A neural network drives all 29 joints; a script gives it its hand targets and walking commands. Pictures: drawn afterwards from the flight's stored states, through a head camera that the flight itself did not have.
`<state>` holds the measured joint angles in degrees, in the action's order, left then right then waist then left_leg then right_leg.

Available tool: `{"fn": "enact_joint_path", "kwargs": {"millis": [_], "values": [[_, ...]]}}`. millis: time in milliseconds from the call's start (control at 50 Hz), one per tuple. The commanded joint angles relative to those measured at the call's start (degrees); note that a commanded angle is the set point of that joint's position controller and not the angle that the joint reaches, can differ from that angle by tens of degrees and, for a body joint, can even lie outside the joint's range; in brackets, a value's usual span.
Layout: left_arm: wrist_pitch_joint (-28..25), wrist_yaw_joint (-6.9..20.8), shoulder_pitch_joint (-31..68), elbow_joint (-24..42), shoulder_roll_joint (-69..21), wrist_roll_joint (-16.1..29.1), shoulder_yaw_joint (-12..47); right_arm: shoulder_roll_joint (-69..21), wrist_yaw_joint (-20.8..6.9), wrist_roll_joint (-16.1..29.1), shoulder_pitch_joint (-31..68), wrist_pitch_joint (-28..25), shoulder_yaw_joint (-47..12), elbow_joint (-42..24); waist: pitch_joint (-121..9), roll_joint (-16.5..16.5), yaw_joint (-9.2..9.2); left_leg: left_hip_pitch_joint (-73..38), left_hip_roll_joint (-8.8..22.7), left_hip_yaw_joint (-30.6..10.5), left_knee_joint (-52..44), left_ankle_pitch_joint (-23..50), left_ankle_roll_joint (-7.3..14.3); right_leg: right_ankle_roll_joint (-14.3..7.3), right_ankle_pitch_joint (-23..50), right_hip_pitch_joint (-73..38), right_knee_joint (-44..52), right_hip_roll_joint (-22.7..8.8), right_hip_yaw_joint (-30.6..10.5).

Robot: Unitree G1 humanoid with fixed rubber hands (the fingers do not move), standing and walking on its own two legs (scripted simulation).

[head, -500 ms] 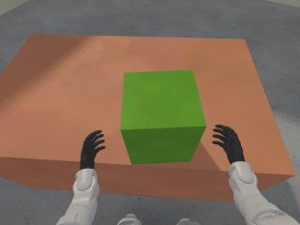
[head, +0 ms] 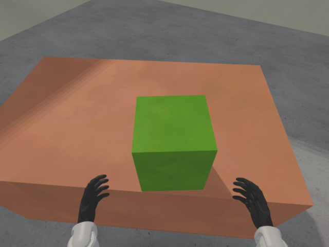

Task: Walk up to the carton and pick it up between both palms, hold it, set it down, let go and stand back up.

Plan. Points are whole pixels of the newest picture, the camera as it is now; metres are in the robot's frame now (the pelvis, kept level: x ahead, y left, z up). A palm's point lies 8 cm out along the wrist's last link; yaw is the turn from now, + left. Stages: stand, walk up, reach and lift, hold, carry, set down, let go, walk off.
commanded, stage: set down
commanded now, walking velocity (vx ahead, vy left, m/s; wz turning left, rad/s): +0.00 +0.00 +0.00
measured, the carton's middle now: (171, 145) +0.42 +0.02 -0.06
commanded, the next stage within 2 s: let go in 1.82 s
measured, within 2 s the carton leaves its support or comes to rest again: neither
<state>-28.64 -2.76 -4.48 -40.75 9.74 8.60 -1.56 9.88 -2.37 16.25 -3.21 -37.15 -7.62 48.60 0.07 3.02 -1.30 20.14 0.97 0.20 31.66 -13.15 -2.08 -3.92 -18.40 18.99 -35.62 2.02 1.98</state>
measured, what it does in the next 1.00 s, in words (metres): stands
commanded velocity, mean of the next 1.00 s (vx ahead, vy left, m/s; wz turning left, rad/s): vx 0.00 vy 0.00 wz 0.00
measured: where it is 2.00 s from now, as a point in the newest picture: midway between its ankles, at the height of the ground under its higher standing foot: outside the picture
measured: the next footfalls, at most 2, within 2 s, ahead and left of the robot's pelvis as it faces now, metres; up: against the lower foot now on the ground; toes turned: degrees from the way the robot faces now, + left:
none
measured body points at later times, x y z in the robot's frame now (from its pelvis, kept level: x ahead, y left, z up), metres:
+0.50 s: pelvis +0.03 +0.00 +0.01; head +0.00 +0.01 +0.46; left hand +0.22 +0.23 -0.04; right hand +0.21 -0.20 -0.04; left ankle +0.04 +0.15 -0.73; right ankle +0.00 -0.07 -0.73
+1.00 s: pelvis +0.04 +0.02 +0.01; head +0.01 +0.03 +0.46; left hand +0.21 +0.24 -0.05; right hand +0.21 -0.19 -0.05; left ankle +0.04 +0.15 -0.73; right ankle +0.00 -0.07 -0.73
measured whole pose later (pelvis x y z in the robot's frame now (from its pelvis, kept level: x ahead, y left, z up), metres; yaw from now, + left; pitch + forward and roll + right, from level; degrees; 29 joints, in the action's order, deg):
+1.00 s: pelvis +0.04 +0.02 +0.01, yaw -1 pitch -6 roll +0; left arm -9.7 -1.6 -13.3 -33.4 9.8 2.7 -0.6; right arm 9.3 -1.1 6.8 -10.2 -22.6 -2.3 45.2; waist 2.7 1.4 -1.5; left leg 3.4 1.1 1.5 23.1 -13.5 -1.1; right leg -2.6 -16.1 0.8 -23.1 2.3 0.4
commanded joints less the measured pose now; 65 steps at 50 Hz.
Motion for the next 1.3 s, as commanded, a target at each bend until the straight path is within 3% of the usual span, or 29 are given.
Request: {"fn": "enact_joint_path", "kwargs": {"millis": [0, 80, 260, 380, 620, 1280], "values": [[-0.57, 0.29, 5.29, 8.05, 5.57, 0.10, -0.89, 4.38, 0.63, -1.24, 4.49, -1.07, 1.72, -8.02, -6.48, -1.41, -0.37, -9.71, -1.11, 1.54, -4.39, 4.56, 1.95, 3.20, 3.18, -0.37, 13.01, -4.08, -5.98], [0.83, 0.30, 5.08, 9.01, 6.74, -0.01, -0.62, 4.06, 1.14, -2.64, 3.77, 0.44, 2.14, -8.62, -4.55, -2.03, -0.48, -11.81, -1.15, 2.04, -5.19, 3.89, 1.72, 3.05, 2.41, -1.57, 13.98, -4.24, -6.20], [4.44, 1.48, 1.84, 9.31, 7.21, -0.73, -1.05, 3.87, 1.96, -3.80, 0.78, 2.69, 2.29, -8.39, -1.70, -1.46, 0.32, -16.16, -1.47, 2.36, -6.36, 7.78, 1.32, 3.47, 10.99, -4.45, 15.53, -3.94, -5.44], [7.11, 2.31, -0.16, 9.12, 6.94, -2.19, -1.67, 3.45, 2.27, -4.95, -0.80, 4.53, 2.24, -7.91, 0.26, -1.58, 0.27, -18.48, -1.43, 2.32, -7.27, 9.53, 1.02, 3.50, 12.98, -4.96, 16.91, -3.89, -5.07], [10.88, 1.57, -2.91, 12.89, 6.43, -3.92, -1.15, 4.11, 2.13, -6.65, -2.53, 7.51, 3.97, -9.67, 0.73, -3.24, -0.01, -20.65, -1.12, 1.73, -8.24, 12.81, 0.14, 2.82, 15.79, -5.96, 17.76, -3.00, -4.09], [24.61, 1.83, -2.93, 14.41, 5.76, -7.31, -1.18, 5.40, 1.85, -12.88, -2.03, 17.82, 8.17, -9.20, 1.91, -3.03, -0.20, -23.12, -0.73, 2.62, -11.13, 14.43, 0.29, 2.69, 16.20, -8.82, 20.03, -1.56, -2.89]]}}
